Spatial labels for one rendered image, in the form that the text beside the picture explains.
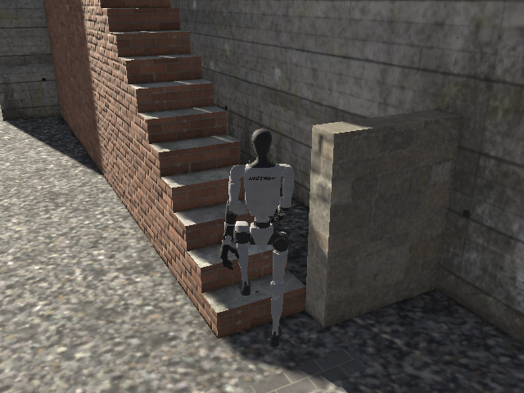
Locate stairs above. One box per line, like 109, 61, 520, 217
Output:
44, 0, 306, 339

